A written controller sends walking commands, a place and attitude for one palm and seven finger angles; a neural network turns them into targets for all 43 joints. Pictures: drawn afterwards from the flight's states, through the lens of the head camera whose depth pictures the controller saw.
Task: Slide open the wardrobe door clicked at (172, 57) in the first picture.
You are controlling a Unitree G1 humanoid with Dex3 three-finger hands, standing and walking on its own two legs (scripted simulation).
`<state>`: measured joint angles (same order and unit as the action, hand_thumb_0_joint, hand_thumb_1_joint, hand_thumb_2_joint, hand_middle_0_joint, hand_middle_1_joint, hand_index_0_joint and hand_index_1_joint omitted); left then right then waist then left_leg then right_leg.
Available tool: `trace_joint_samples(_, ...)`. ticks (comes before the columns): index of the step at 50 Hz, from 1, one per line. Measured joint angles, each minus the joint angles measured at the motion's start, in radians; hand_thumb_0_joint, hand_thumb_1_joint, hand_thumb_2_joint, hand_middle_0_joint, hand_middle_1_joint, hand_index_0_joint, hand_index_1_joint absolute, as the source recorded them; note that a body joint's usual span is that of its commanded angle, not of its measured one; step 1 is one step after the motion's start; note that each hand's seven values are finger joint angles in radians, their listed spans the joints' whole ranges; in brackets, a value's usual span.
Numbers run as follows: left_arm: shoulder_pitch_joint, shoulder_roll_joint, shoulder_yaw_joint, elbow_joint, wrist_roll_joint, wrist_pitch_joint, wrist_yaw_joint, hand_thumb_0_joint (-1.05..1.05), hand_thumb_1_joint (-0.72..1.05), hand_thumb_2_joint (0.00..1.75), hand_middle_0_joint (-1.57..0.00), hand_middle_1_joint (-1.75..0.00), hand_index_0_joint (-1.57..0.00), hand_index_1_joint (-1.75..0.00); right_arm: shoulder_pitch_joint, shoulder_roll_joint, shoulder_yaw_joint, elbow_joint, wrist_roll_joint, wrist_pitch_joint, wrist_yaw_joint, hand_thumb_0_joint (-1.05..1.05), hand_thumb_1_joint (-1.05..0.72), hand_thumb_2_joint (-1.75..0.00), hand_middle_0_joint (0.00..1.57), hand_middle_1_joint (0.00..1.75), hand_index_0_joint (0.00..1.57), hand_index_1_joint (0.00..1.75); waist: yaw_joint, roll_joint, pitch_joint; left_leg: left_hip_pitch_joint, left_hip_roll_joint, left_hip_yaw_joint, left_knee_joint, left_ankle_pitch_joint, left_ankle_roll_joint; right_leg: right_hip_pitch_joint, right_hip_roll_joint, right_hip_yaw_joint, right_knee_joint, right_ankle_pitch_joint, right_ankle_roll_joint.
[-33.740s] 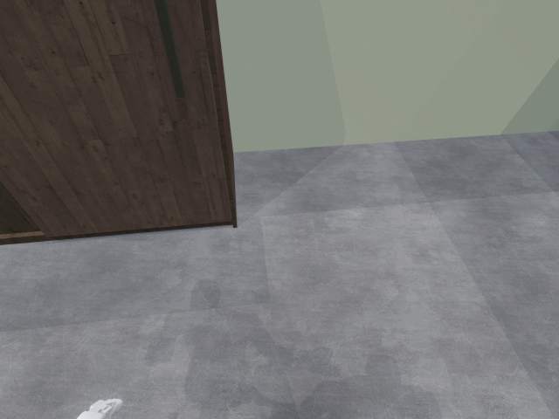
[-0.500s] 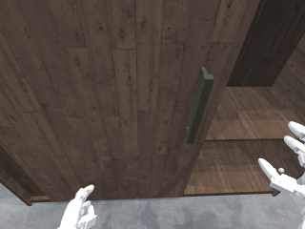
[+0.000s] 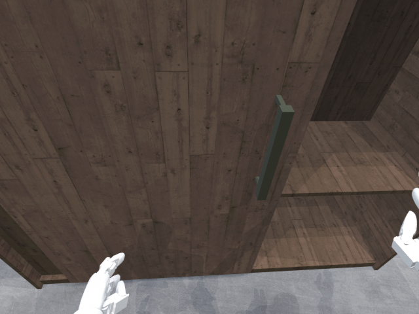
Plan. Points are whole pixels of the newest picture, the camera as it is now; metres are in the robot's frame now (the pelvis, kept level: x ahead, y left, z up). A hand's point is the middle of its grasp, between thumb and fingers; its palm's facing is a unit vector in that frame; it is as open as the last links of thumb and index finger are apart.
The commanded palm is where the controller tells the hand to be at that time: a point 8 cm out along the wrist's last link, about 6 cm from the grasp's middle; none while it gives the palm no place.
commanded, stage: draw the hand back to the body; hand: right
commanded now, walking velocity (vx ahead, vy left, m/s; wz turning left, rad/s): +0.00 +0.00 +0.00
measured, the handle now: (269, 153) +0.44 -0.15 +0.08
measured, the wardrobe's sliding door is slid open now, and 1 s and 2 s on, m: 0.64 0.64 0.64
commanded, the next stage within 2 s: step back with the hand held close in 0.04 s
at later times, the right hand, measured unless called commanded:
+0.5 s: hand (400, 243) +0.18 -0.27 +0.15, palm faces +0.32 +0.82 -0.48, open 7.4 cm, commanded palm +0.12 -0.32 +0.17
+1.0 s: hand out of the picture +0.04 -0.29 +0.17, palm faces +0.53 +0.74 -0.41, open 7.4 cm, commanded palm -0.04 -0.33 +0.17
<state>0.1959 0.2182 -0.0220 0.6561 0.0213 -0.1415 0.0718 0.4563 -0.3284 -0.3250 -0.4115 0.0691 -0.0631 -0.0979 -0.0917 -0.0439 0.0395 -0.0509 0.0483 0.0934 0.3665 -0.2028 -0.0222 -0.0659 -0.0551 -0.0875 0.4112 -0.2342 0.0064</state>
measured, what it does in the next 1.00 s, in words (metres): shifts its weight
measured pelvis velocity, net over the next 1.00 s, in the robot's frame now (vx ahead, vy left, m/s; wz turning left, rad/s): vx -0.14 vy -0.02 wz -0.11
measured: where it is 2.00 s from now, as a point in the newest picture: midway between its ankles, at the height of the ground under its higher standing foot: outside the picture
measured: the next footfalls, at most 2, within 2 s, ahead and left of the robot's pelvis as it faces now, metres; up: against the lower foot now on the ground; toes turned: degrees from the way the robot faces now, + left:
right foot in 1.24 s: -0.12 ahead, -0.14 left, +0.00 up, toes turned -7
left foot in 1.58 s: -0.37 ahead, +0.08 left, +0.00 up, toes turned +4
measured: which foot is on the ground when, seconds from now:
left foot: down 0.00-1.00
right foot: down 0.00-1.00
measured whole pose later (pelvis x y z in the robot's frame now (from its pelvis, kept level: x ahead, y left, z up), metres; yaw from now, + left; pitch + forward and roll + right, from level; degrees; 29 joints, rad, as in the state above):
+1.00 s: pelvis -0.14 -0.02 -0.03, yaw -6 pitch -4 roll +2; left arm 0.24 0.19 0.00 0.57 0.01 -0.16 0.08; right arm 0.41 -0.42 -0.46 -0.54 0.00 -0.29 -0.14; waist 0.01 0.02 0.10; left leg -0.41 -0.02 -0.07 0.68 -0.23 -0.03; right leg -0.48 -0.03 -0.06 0.66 -0.16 -0.06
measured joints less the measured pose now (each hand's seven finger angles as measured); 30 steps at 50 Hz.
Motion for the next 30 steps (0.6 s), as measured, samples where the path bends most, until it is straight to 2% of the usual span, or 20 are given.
trace_joint_samples(10,0.001,-0.001,-0.002,-0.001,-0.004,0.010,0.000,0.02,0.90,0.90,-0.21,-0.29,-0.20,-0.30,-0.018,-0.008,-0.023,0.018,0.002,-0.020,0.004,0.01,-0.89,-0.90,0.21,0.30,0.21,0.30,0.004,-0.007,0.001,-0.004,-0.005,-0.003,-0.011,0.016,0.002,-0.005,-0.004,-0.003,-0.005,0.013,0.000)
trace_joint_samples(14,-0.018,0.006,-0.005,-0.025,-0.006,0.048,-0.005,0.02,0.90,0.90,-0.21,-0.30,-0.20,-0.30,-0.031,-0.012,-0.065,0.035,-0.011,-0.058,-0.006,0.01,-0.89,-0.90,0.21,0.30,0.21,0.30,0.020,-0.007,-0.013,-0.071,-0.019,-0.013,-0.020,0.043,0.001,-0.087,-0.019,-0.010,0.031,0.010,-0.006)
trace_joint_samples(19,-0.036,0.017,0.011,-0.068,-0.008,0.080,-0.003,0.02,0.90,0.90,-0.21,-0.30,-0.20,-0.30,-0.013,-0.015,-0.052,0.000,-0.020,-0.075,-0.012,0.01,-0.89,-0.90,0.20,0.30,0.20,0.30,0.048,0.013,0.012,-0.148,-0.004,-0.040,0.000,0.065,-0.013,-0.148,-0.006,-0.036,0.039,0.026,-0.020)
trace_joint_samples(25,-0.025,0.003,0.028,-0.116,-0.016,0.114,0.001,0.02,0.90,0.90,-0.21,-0.29,-0.20,-0.30,0.070,-0.084,-0.076,-0.102,-0.023,-0.095,-0.010,0.01,-0.89,-0.90,0.21,0.30,0.21,0.30,0.082,0.055,0.029,-0.216,0.021,-0.067,0.066,0.059,-0.031,-0.192,0.016,-0.060,0.070,0.029,-0.042)
trace_joint_samples(30,-0.001,-0.010,0.028,-0.132,-0.021,0.112,0.002,0.02,0.90,0.90,-0.20,-0.29,-0.20,-0.30,0.087,-0.127,-0.131,-0.133,-0.025,-0.128,-0.019,0.01,-0.89,-0.90,0.21,0.30,0.21,0.30,0.086,0.078,0.029,-0.259,0.029,-0.077,0.133,0.054,-0.032,-0.230,0.022,-0.056,0.122,0.025,-0.054)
